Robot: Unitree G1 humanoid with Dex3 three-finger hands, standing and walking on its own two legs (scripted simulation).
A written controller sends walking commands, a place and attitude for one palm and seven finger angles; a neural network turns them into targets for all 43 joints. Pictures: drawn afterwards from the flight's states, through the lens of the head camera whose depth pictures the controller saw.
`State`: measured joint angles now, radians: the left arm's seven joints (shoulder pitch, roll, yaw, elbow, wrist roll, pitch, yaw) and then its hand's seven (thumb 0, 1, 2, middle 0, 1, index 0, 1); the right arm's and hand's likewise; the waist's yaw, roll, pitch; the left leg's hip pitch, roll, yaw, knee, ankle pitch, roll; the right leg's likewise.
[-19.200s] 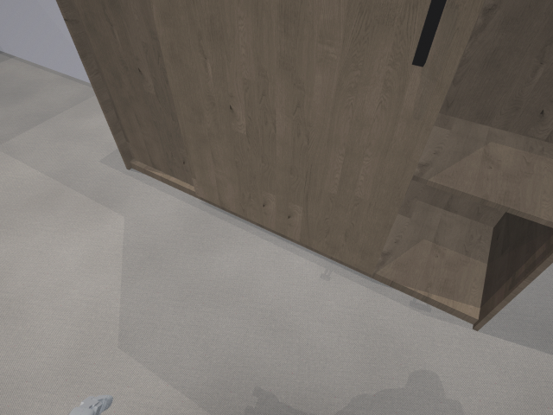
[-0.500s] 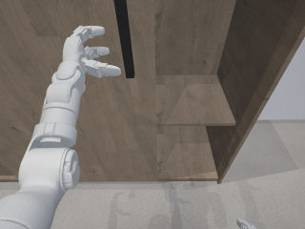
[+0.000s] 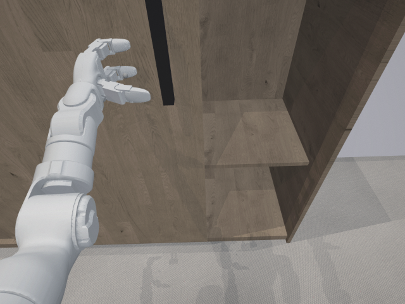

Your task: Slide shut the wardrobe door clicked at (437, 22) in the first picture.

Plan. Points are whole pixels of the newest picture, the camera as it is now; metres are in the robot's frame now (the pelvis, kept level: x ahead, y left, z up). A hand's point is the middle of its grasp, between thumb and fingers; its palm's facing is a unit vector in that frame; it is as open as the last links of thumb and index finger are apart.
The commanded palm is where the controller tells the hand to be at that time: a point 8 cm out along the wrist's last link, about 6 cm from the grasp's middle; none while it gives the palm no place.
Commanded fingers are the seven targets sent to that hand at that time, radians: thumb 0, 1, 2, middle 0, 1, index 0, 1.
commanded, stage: move the hooked fingers beside the handle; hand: left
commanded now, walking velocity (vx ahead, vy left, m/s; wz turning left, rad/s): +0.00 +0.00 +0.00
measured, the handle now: (163, 52) +0.53 +0.07 +0.26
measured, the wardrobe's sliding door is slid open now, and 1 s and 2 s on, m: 0.41 0.41 0.41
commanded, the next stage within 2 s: none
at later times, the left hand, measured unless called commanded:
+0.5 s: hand (131, 76) +0.47 +0.13 +0.25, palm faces +0.02 -1.00 +0.02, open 14.0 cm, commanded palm +0.44 +0.19 +0.25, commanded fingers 0.00 -0.50 0.30 -0.30 -1.20 -0.30 -1.20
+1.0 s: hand (129, 75) +0.46 +0.13 +0.25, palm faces +0.02 -1.00 -0.01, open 14.0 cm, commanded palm +0.44 +0.19 +0.25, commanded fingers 0.00 -0.50 0.30 -0.30 -1.20 -0.30 -1.20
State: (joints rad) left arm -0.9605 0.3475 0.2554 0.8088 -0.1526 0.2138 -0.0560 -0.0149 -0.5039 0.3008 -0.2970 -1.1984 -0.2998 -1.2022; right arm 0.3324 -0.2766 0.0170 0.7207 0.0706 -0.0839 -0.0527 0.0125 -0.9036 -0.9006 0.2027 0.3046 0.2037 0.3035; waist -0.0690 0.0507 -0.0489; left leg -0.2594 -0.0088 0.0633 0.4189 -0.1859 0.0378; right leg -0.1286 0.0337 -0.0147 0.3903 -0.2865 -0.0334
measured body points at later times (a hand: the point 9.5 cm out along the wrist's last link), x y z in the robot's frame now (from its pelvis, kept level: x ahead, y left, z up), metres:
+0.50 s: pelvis +0.01 +0.00 +0.00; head +0.01 -0.02 +0.45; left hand +0.46 +0.18 +0.25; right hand +0.10 -0.26 -0.12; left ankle +0.02 +0.10 -0.74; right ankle -0.05 -0.10 -0.74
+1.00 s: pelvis +0.01 -0.01 +0.00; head +0.01 -0.03 +0.45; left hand +0.45 +0.18 +0.25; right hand +0.11 -0.27 -0.12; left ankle +0.02 +0.10 -0.74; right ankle -0.05 -0.10 -0.74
